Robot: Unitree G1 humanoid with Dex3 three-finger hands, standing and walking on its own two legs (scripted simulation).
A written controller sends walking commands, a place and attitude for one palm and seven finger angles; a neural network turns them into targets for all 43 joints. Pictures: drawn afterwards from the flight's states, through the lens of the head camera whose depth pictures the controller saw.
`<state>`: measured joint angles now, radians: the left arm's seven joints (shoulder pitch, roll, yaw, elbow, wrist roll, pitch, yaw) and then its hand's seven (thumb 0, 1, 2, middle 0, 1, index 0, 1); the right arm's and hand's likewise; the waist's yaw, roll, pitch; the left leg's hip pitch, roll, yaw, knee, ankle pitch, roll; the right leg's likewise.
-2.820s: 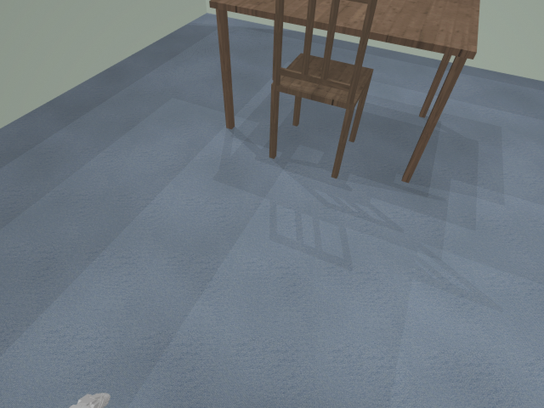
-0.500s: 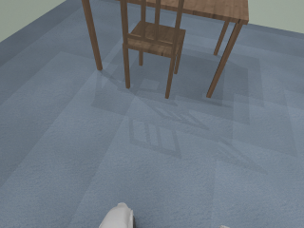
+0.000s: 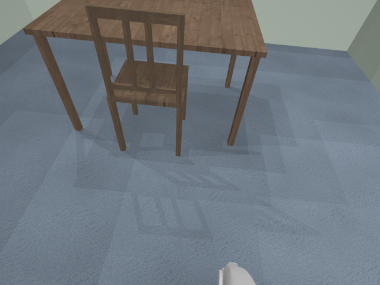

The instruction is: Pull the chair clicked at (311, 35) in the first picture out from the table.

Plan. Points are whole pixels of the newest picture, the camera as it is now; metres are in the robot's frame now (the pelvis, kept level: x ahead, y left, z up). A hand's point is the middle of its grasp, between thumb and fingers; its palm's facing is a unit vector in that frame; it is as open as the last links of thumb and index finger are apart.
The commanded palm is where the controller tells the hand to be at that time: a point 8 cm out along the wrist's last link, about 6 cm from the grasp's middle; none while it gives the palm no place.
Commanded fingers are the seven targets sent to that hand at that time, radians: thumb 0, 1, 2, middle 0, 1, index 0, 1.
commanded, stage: walk to a spot facing it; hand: left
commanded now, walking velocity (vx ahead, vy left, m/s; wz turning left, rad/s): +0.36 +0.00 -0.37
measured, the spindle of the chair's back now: (130, 56) +1.05 +0.29 -0.07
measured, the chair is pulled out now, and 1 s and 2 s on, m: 0.00 0.00 0.00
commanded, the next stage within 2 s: take the last steps up to it in 0.26 s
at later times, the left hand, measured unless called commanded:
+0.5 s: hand (134, 235) +0.28 +0.15 -0.18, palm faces -0.07 -0.98 -0.20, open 7.2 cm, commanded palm none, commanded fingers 0.00 0.90 0.90 -0.20 -0.30 -0.20 -0.30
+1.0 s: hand (148, 170) +0.49 +0.14 -0.17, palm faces -0.15 -0.97 -0.19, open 7.3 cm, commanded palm none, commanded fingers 0.00 0.90 0.90 -0.20 -0.30 -0.20 -0.30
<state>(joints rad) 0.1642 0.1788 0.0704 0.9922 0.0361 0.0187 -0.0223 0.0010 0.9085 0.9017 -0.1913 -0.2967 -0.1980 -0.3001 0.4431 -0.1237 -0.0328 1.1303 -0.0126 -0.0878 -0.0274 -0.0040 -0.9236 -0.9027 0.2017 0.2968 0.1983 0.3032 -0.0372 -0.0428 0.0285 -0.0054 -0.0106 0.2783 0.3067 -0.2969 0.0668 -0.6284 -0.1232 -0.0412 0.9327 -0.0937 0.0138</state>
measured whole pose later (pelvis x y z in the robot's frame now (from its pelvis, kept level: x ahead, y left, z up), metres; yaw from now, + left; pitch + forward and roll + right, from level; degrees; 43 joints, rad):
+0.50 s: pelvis +0.23 -0.03 -0.01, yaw -5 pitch +0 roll -2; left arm 0.25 0.19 0.05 1.07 0.03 -0.06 0.01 -0.01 0.93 0.90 -0.20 -0.30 -0.20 -0.30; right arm 0.21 -0.17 -0.06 1.02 -0.02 -0.03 -0.01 0.01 -0.94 -0.90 0.20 0.30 0.20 0.30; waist -0.02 0.01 0.03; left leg -0.52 0.16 0.08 0.85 -0.25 -0.04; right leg -0.15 0.01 -0.14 0.45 -0.29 -0.03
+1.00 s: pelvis +0.40 -0.03 +0.00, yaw -9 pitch -1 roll +1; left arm 0.20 0.18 0.06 1.04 0.03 0.01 -0.02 0.01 0.92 0.90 -0.19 -0.30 -0.20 -0.30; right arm 0.41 -0.12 -0.04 1.12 -0.03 -0.04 -0.02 0.00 -0.92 -0.90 0.20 0.30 0.20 0.30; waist -0.05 -0.02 0.05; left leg -0.06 0.05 0.21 0.37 -0.29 0.00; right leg -0.46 -0.12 -0.09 0.71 -0.25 0.02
